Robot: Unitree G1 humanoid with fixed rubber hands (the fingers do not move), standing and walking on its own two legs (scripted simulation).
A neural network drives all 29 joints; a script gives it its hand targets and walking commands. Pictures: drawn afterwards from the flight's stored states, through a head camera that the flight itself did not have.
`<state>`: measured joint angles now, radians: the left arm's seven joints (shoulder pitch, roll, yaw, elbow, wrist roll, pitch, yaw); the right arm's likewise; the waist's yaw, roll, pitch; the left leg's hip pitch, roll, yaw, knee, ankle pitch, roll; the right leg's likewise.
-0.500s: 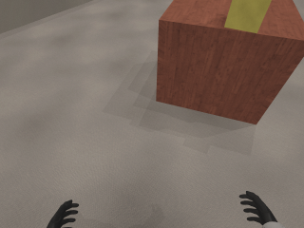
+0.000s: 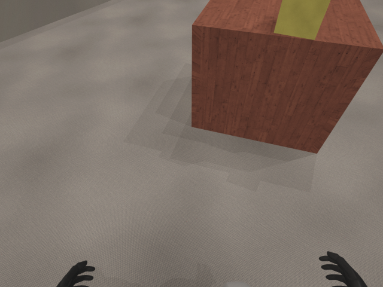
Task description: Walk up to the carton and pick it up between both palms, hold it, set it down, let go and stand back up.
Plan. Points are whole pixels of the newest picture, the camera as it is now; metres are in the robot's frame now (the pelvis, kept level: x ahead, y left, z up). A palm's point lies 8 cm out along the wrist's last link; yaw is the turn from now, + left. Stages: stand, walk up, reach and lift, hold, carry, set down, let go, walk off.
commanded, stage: walk up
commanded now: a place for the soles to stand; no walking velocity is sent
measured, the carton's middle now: (303, 5) +1.24 -0.55 +0.08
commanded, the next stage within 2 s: none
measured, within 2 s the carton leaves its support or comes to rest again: neither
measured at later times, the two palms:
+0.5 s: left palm (106, 266) +0.19 +0.19 -0.07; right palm out of the picture +0.17 -0.46 -0.06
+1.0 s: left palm (155, 190) +0.38 +0.10 -0.09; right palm out of the picture +0.23 -0.53 -0.07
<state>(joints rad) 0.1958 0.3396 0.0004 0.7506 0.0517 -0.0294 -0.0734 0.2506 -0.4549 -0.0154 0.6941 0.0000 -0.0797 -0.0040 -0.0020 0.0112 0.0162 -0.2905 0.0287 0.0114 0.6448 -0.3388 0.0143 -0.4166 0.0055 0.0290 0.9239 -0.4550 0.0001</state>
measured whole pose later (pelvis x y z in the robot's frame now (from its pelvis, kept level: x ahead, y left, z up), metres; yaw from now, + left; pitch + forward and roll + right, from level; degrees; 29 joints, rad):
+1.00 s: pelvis +0.23 -0.18 -0.01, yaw -14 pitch -2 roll +1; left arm 0.35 0.42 0.01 0.71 0.02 -0.06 -0.06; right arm 0.34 -0.50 -0.05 0.70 0.00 -0.09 0.02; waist -0.01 0.01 0.03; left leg -0.25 0.14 0.07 0.80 -0.44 0.02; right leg -0.41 -0.03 -0.03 0.66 -0.20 -0.02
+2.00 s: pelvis +0.44 -0.26 +0.01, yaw -19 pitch -1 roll +2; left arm 0.36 0.43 0.01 0.71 0.01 -0.07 -0.04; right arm 0.36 -0.47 -0.05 0.70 0.00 -0.07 0.04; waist 0.00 0.00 0.01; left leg -0.45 0.07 0.08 0.96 -0.39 0.02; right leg -0.31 -0.02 -0.02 0.53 -0.22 -0.04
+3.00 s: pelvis +0.50 -0.28 +0.00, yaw -18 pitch +0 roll +0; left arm 0.28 0.43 0.01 0.77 0.02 -0.02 -0.03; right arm 0.29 -0.45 -0.05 0.74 0.00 -0.05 -0.01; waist 0.00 0.00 0.02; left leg -0.31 0.04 0.09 0.63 -0.31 0.02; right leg -0.35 0.00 -0.02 0.61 -0.26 -0.02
